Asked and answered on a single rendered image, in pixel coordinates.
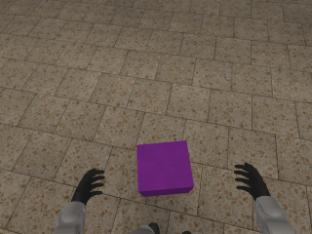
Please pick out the carton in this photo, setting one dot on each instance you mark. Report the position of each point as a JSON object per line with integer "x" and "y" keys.
{"x": 163, "y": 168}

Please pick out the left robot foot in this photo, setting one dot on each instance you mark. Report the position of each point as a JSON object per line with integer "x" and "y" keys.
{"x": 154, "y": 227}

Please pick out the robot right forearm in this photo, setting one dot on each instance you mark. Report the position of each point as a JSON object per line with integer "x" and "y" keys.
{"x": 271, "y": 218}

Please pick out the robot left forearm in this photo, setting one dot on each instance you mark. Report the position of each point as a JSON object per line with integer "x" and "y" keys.
{"x": 71, "y": 220}

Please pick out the right robot hand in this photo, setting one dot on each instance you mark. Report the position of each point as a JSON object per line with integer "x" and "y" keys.
{"x": 257, "y": 186}

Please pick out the left robot hand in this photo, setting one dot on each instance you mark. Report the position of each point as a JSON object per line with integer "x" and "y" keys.
{"x": 83, "y": 191}

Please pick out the robot left shin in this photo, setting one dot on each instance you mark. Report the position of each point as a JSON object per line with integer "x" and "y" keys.
{"x": 146, "y": 227}

